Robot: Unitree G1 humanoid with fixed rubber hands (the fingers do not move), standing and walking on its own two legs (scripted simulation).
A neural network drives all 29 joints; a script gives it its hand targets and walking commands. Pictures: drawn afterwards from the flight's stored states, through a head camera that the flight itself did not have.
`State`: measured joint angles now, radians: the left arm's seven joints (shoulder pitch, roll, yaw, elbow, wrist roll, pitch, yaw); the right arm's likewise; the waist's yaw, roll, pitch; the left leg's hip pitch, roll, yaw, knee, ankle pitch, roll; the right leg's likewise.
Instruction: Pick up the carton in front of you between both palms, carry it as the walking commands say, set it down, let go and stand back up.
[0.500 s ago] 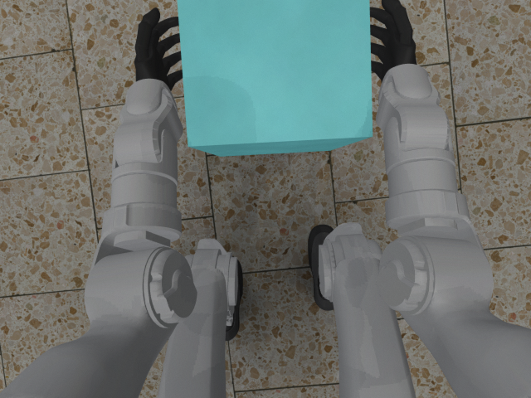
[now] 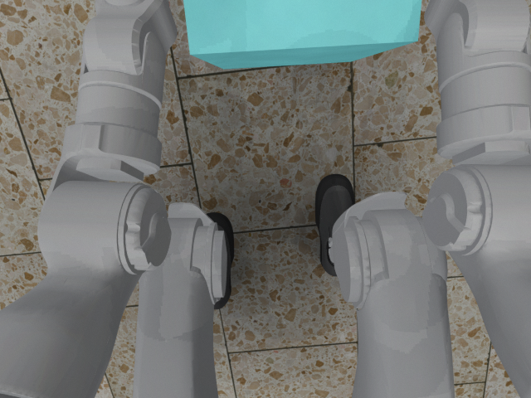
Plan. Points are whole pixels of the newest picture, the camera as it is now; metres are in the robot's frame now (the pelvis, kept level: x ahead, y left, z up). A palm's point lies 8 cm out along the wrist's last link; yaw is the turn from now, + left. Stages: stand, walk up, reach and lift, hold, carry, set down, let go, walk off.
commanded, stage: set down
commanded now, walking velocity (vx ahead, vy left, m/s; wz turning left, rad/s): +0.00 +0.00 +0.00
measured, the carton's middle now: out of the picture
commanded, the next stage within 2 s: none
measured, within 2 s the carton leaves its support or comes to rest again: rests again in 0.30 s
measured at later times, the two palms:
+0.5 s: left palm out of the picture +0.56 +0.08 -0.19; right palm out of the picture +0.54 -0.22 -0.19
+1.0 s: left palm out of the picture +0.56 +0.09 -0.20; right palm out of the picture +0.54 -0.23 -0.20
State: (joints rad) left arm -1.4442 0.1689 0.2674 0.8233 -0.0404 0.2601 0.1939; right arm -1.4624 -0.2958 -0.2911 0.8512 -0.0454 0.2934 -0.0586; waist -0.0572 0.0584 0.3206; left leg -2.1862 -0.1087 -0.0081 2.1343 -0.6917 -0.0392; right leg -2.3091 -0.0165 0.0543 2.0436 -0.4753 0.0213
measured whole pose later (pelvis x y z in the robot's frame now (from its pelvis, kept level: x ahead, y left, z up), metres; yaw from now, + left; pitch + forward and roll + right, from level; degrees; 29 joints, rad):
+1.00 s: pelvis -0.01 +0.00 -0.03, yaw +0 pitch +32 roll +1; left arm -1.57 0.20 0.36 0.96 0.07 0.20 0.01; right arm -1.58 -0.39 -0.41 1.05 -0.11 0.22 0.14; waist -0.06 0.03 0.52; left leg -2.13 -0.14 -0.02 2.26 -0.70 -0.05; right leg -2.24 -0.03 0.05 2.16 -0.48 0.02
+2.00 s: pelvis +0.00 -0.01 +0.08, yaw +0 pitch +46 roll +3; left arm -1.43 0.30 0.22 0.91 -0.08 0.24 0.13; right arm -1.44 -0.42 -0.29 0.98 0.04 0.21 -0.02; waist -0.04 0.03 0.12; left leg -2.02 -0.08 -0.02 1.83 -0.61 -0.04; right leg -2.12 -0.01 0.04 1.76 -0.43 0.01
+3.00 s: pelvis +0.07 -0.02 +0.33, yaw -2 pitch +32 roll +1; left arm -0.46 0.15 0.20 0.61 0.07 0.09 0.00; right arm -0.45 -0.22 -0.22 0.61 -0.08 0.09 0.08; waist -0.03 0.01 -0.06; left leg -1.01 -0.02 -0.05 0.78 -0.33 -0.03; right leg -1.10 0.00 0.02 0.75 -0.21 -0.01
